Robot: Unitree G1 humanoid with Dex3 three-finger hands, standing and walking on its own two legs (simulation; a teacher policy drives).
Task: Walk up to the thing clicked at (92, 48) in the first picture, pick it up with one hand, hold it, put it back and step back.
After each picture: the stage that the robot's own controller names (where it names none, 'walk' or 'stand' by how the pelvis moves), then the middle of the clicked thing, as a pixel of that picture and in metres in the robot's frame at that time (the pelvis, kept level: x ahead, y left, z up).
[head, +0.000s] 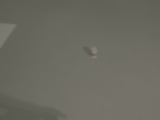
stand; (93, 52) +1.26 -0.10 -0.72
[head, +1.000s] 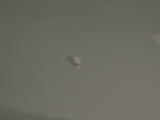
walk; (77, 62) +1.14 +0.16 -0.70
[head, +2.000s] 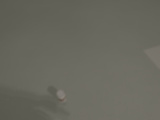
walk; (61, 96) +0.67 +0.25 -0.71
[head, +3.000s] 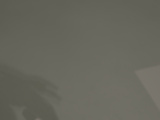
walk; out of the picture +0.40 +0.25 -0.69
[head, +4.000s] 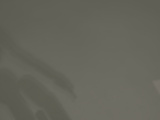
stand; out of the picture +0.41 +0.26 -0.71
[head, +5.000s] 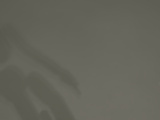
walk; out of the picture +0.41 +0.25 -0.72
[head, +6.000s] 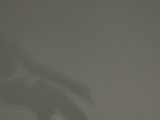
walk; out of the picture +0.44 +0.31 -0.69
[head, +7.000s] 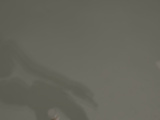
walk; (53, 115) +0.47 +0.32 -0.68
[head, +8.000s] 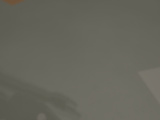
walk; out of the picture +0.49 +0.32 -0.68
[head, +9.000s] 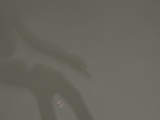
stand; (58, 100) +0.47 +0.29 -0.69
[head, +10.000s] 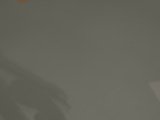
stand; out of the picture +0.42 +0.22 -0.70
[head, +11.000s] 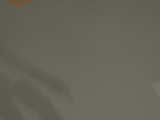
stand; out of the picture +0.35 +0.26 -0.72
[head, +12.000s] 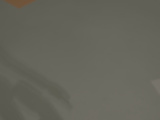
stand; out of the picture +0.38 +0.26 -0.73
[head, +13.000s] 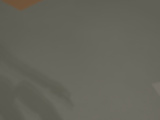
stand; out of the picture +0.37 +0.26 -0.73
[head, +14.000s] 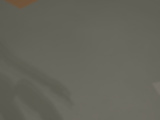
stand; out of the picture +0.36 +0.26 -0.73
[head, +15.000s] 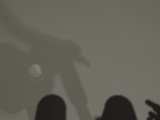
go down; (36, 72) +0.44 +0.24 -0.43
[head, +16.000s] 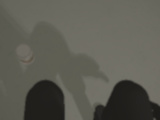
go down; (25, 54) +0.47 +0.25 -0.31
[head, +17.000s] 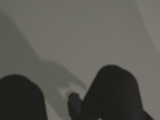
close in; out of the picture +0.45 +0.29 -0.24
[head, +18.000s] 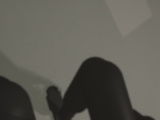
close; out of the picture +0.45 +0.31 -0.23
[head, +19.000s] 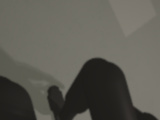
close; out of the picture +0.44 +0.30 -0.23
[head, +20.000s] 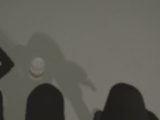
lift; (37, 69) +0.44 +0.20 -0.30
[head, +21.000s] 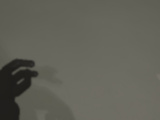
close; out of the picture +0.37 +0.16 -0.64
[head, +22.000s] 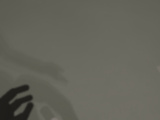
stand; out of the picture +0.36 +0.19 -0.65
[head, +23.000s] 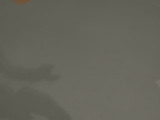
stand; out of the picture +0.34 +0.17 -0.66
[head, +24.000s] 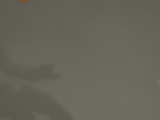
stand; out of the picture +0.35 +0.17 -0.66
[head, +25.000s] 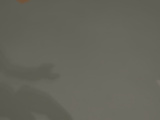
stand; out of the picture +0.35 +0.17 -0.66
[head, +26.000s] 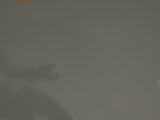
stand; out of the picture +0.35 +0.17 -0.66
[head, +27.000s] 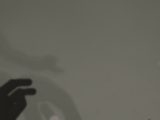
hold; out of the picture +0.36 +0.18 -0.62
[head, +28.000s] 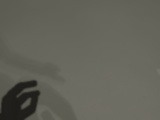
close; out of the picture +0.36 +0.18 -0.65
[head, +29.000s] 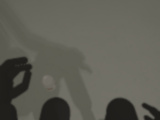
stand; (49, 83) +0.41 +0.19 -0.43
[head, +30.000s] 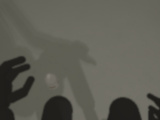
close; (51, 81) +0.41 +0.19 -0.42
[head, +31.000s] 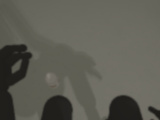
close; (52, 80) +0.42 +0.19 -0.42
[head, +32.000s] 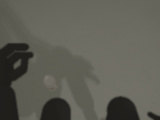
close; (50, 83) +0.42 +0.19 -0.43
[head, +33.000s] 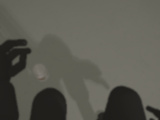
hold; (41, 72) +0.44 +0.19 -0.34
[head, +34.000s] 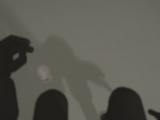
close; (44, 73) +0.43 +0.19 -0.36
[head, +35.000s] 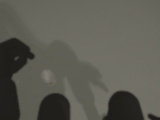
hold; (48, 77) +0.43 +0.18 -0.39
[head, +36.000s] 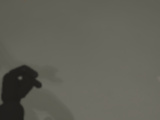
crouch; out of the picture +0.37 +0.19 -0.67
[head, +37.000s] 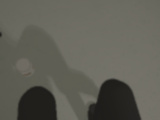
lower; (25, 67) +0.43 +0.20 -0.34
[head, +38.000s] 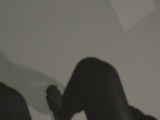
lower; out of the picture +0.42 +0.26 -0.24
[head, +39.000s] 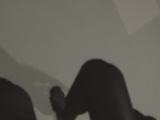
lower; out of the picture +0.42 +0.26 -0.23
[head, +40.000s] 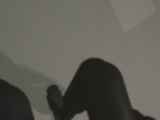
lower; out of the picture +0.42 +0.26 -0.23
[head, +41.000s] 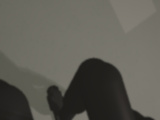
lower; out of the picture +0.42 +0.27 -0.23
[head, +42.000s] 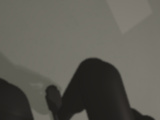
withdraw; out of the picture +0.41 +0.25 -0.23
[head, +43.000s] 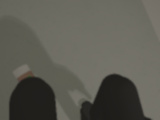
walk; (27, 79) +0.36 +0.16 -0.30
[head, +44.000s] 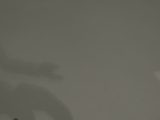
stand; out of the picture +0.27 +0.14 -0.67
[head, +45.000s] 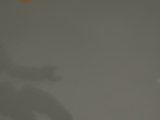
stand; out of the picture +0.29 +0.14 -0.69
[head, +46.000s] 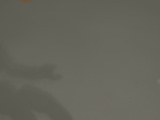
stand; out of the picture +0.29 +0.14 -0.69
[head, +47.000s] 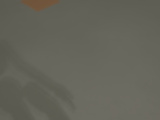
stand; out of the picture +0.31 +0.12 -0.74
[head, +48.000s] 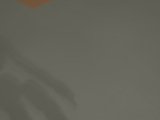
stand; out of the picture +0.28 +0.13 -0.75
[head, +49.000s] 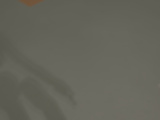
walk; out of the picture +0.28 +0.14 -0.75
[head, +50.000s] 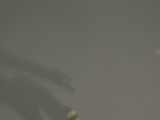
walk; (74, 119) +0.38 +0.11 -0.72
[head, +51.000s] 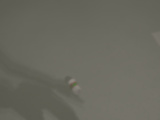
walk; (74, 86) +0.65 +0.13 -0.73
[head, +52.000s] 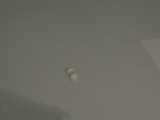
stand; (72, 75) +0.94 +0.09 -0.73
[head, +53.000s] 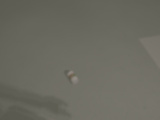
stand; (72, 77) +0.89 +0.11 -0.74
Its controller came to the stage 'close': yes
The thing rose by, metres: 0.01
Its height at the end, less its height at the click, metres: -0.02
